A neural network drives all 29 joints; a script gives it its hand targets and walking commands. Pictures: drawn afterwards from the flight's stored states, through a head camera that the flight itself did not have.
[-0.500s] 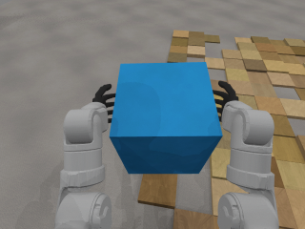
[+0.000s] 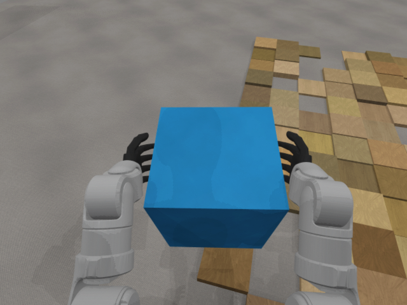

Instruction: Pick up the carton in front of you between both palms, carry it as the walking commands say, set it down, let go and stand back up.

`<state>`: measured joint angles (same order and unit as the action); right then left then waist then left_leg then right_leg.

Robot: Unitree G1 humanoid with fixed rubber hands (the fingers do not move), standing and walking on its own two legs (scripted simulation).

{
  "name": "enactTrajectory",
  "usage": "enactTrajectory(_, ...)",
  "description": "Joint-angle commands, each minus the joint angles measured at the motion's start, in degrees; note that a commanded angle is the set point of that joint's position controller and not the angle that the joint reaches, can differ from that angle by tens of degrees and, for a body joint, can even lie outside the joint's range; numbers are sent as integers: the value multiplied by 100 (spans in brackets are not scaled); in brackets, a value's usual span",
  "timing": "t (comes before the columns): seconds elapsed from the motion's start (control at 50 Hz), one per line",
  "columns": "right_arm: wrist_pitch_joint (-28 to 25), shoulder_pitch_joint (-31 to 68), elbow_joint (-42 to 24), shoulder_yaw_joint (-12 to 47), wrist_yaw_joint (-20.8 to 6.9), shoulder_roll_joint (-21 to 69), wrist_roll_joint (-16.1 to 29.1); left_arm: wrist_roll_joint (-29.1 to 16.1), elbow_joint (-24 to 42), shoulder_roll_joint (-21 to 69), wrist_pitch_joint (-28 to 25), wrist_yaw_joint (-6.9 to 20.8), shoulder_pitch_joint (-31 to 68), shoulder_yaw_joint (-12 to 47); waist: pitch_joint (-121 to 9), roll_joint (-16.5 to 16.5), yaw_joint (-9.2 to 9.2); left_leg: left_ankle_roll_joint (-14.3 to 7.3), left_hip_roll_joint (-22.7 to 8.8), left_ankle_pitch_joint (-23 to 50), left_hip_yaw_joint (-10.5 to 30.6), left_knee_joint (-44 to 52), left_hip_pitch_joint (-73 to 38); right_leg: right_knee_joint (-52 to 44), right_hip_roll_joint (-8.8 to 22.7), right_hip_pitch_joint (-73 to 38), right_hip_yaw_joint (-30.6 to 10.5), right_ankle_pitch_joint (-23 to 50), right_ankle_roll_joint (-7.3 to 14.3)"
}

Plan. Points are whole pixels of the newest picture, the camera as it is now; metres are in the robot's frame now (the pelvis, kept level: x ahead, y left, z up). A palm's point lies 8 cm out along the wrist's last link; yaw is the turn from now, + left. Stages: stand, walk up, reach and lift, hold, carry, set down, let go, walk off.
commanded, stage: carry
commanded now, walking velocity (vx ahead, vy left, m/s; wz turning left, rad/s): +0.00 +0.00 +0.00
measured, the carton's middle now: (215, 184) +0.37 +0.01 +0.04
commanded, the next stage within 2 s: none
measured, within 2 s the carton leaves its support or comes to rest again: neither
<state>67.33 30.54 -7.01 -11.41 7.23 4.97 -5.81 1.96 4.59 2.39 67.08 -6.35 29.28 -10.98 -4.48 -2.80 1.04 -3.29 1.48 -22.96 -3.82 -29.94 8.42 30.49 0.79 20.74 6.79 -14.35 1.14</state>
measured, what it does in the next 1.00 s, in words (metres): steps on the spot: left foot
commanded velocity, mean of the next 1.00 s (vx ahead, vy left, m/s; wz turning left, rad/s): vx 0.00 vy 0.00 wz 0.00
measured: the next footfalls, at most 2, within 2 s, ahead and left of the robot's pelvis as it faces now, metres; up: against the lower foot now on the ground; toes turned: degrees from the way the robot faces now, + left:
left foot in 0.18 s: +0.06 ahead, +0.09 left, +0.00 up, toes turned +1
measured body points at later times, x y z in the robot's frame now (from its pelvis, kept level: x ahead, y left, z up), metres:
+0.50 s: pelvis +0.05 +0.03 +0.00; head +0.06 +0.03 +0.45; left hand +0.41 +0.17 +0.10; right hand +0.40 -0.14 +0.11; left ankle +0.02 +0.09 -0.73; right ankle -0.01 -0.10 -0.72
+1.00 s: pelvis +0.01 -0.03 +0.00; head +0.02 -0.03 +0.45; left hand +0.36 +0.12 +0.09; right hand +0.37 -0.19 +0.11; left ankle +0.02 +0.09 -0.73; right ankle -0.01 -0.10 -0.73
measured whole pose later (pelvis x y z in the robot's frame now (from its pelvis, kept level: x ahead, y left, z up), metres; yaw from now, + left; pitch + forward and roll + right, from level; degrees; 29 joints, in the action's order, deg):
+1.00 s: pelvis +0.01 -0.03 +0.00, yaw -2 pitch +4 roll +1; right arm 67.7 34.1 4.7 -10.5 7.3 2.8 -5.0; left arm 3.4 -2.8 0.8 68.8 -5.7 30.0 -10.6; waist -4.1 1.0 0.7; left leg 0.1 -1.3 -15.9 -5.1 -31.5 19.6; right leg 33.6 0.0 18.1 6.4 -19.7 3.1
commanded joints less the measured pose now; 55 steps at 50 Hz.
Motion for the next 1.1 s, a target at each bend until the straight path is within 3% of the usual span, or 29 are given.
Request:
enactTrajectory(0.0,46,3577,343,4229,-1371,5278,2356,-1696,-535,5194,32,1313,3311,3687,-2557,2078,460,757,190,-783,36,-2175,3590,432,1537,-5184,-1700,8866,1462)
enactTrajectory(0.02,38,3410,344,4107,-1374,5284,2345,-1940,-184,5342,42,1354,3569,3865,-2607,1528,333,467,-31,-1357,255,-1537,3402,391,1751,-5025,-1611,8645,1382)
enactTrajectory(0.06,16,3656,669,3953,-1453,5645,2474,-1960,-155,5583,-20,1371,3966,3843,-2368,959,-28,312,-434,-292,581,423,1650,-6,1376,-3151,-971,5673,953)
enactTrajectory(0.08,-89,4100,154,4265,-1506,6044,2620,-2022,424,5763,-155,1371,4330,4077,-2042,739,-140,429,-400,1654,308,1906,1084,141,805,-2578,-453,4280,471)
enactTrajectory(0.1,-112,4158,131,4100,-1507,5932,2663,-2221,393,5932,-153,1379,4375,4195,-2373,222,-174,403,-572,3285,415,1557,-610,-79,509,-1387,-483,2293,160)
enactTrajectory(0.12,-129,4249,25,4164,-1514,6042,2690,-2091,442,5983,-149,1350,4303,4149,-2680,-285,-195,193,-1260,5602,962,612,-1628,206,356,-455,-147,20,-179)
enactTrajectory(0.16,-83,3857,363,3913,-1516,5616,2492,-2119,380,5771,5,1330,4751,4212,-2289,-960,-142,-119,-1571,7038,992,249,-1454,470,267,-219,-326,-1184,-158)
enactTrajectory(0.18,-41,3700,524,3833,-1517,5493,2565,-2186,177,5747,33,1265,4576,4235,-2483,-730,-148,-265,-1418,6072,714,320,-1292,470,171,-326,-387,-1135,-150)
enactTrajectory(0.2,34,3460,612,3611,-1519,5581,2493,-2444,950,5746,28,1254,5007,4380,-2325,-937,-157,-249,-1460,5965,895,417,-1194,121,62,-226,-395,-468,-154)
enactTrajectory(0.24,159,3349,869,3535,-1458,5253,2196,-2098,177,5510,179,1278,4456,3938,-2207,-493,-197,-257,-1325,4976,747,465,-757,-31,311,-550,-349,371,-218)
enactTrajectory(0.3,146,3413,1041,3570,-1450,5408,2148,-2112,-648,5758,182,1324,4103,3720,-2411,-194,-184,-210,-1114,6203,691,-46,-1150,219,317,-440,-291,1461,-132)
enactTrajectory(0.34,9,4268,276,3687,-1456,5545,2453,-2341,-75,6121,44,1374,4622,3875,-2741,-402,-255,-170,-1335,7219,848,-1,-1554,459,148,-176,-169,634,-173)
enactTrajectory(0.38,52,4078,619,3830,-1438,5868,2517,-2259,-367,6035,41,1336,4518,3739,-2577,-18,-164,-145,-1309,6801,808,-111,-1482,312,260,-150,-239,872,-199)
enactTrajectory(0.4,-11,4014,129,3835,-1433,5661,2513,-2356,-315,6113,102,1364,4331,3869,-2502,-347,-252,-53,-1338,6935,830,-111,-1428,264,260,-149,-256,1003,-237)
enactTrajectory(0.42,47,4363,231,3849,-1389,5771,2613,-2255,-489,6252,48,1366,3995,3565,-2617,-98,-173,-188,-1180,6491,704,-8,-1286,271,187,-277,-255,774,-155)
enactTrajectory(0.44,12,4513,147,3986,-1387,5987,2757,-2279,-489,6102,-3,1344,4223,3554,-2477,206,-204,38,-1331,6575,942,142,-1242,149,144,-380,-127,537,-200)
enactTrajectory(0.46,-1,4769,-176,4123,-1367,6183,2889,-2335,60,6206,-79,1323,4403,3649,-2510,-8,-117,-134,-1106,6442,671,-27,-1323,7,103,-222,-79,688,-141)
enactTrajectory(0.48,63,4224,501,3802,-1371,5799,2687,-2275,-91,5894,14,1313,4408,3691,-2568,-152,-163,-137,-1158,5683,591,-3,-1187,-48,282,-466,-273,1017,-112)
enactTrajectory(0.5,26,4353,290,3960,-1374,5858,2772,-2147,-427,5816,44,1297,4220,3558,-2408,-16,-248,-63,-1031,6016,650,-150,-1070,-257,201,-556,-143,1483,-194)
enactTrajectory(0.54,29,4218,374,4029,-1398,5981,2765,-2148,-289,5973,17,1270,4161,3603,-2602,339,-63,3,-789,4540,408,96,-316,79,499,-1240,-407,2537,13)
enactTrajectory(0.64,39,4117,387,3938,-1372,5894,2630,-2200,8,5919,12,1316,4228,3739,-2832,455,20,148,-539,4305,141,-216,-90,482,640,-1671,-564,4220,253)
enactTrajectory(0.72,-14,4312,375,4014,-1354,5999,2600,-2162,143,5781,-55,1348,4392,3838,-2750,348,-119,36,-764,3790,268,-225,-216,223,659,-1300,-540,3180,151)
enactTrajectory(0.76,1,4141,384,4026,-1330,6123,2637,-2486,812,5915,-83,1371,4877,3973,-2606,626,17,35,-632,3149,252,-50,21,147,740,-1435,-735,3381,238)
enactTrajectory(0.78,11,3918,487,3884,-1333,5984,2611,-2481,579,5799,-41,1345,4697,4059,-2722,329,-39,37,-694,2963,260,-103,-47,171,805,-1365,-743,3040,298)
enactTrajectory(0.82,24,3368,956,3834,-1332,5968,2426,-2138,23,5526,56,1408,4100,3675,-2505,669,-30,129,-683,2533,199,-45,240,201,796,-1485,-738,3047,316)
enactTrajectory(0.9,-76,3775,617,3926,-1369,5982,2449,-2304,334,5631,-49,1469,4671,4068,-2597,102,-76,137,-747,2709,181,-257,148,159,880,-1458,-843,3752,332)
enactTrajectory(0.98,-40,4008,651,3896,-1335,5925,2527,-2383,117,5809,-31,1441,4701,3869,-2450,381,-73,87,-846,2645,374,-36,53,45,621,-1155,-690,1920,279)
enactTrajectory(1.02,2,4057,703,3888,-1332,5919,2516,-2240,-102,5826,45,1462,4510,3736,-2346,148,-86,73,-818,2650,355,-51,64,22,789,-1089,-791,2269,299)
enactTrajectory(1.08,45,4020,961,3812,-1334,5886,2575,-2315,-309,5708,75,1476,4552,3606,-2382,408,-167,182,-755,2286,362,-74,327,-31,835,-1407,-833,2969,391)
